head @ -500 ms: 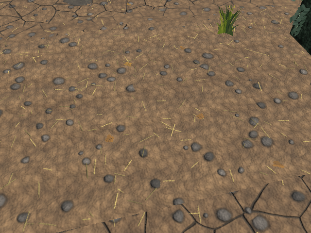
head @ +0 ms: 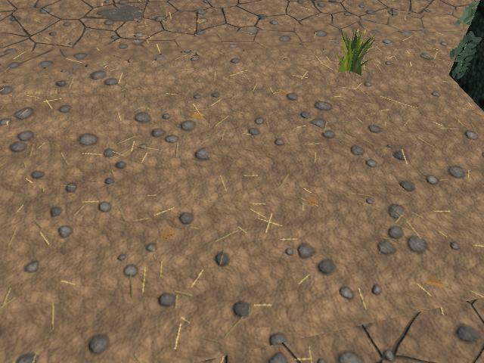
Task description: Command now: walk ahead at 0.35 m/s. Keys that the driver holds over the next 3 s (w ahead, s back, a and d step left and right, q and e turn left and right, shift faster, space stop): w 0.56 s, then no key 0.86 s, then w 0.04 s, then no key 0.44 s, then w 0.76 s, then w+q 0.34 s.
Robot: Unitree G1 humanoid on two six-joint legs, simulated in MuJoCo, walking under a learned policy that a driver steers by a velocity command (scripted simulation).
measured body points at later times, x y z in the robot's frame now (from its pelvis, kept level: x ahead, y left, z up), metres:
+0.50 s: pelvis +0.22 -0.05 -0.01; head +0.26 -0.05 +0.44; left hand +0.44 +0.19 -0.09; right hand +0.18 -0.32 -0.15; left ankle +0.02 +0.09 -0.66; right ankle +0.33 -0.14 -0.73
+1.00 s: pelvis +0.42 -0.03 +0.00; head +0.44 -0.01 +0.45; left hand +0.47 +0.24 -0.14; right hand +0.58 -0.27 -0.10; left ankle +0.51 +0.08 -0.73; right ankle +0.34 -0.15 -0.71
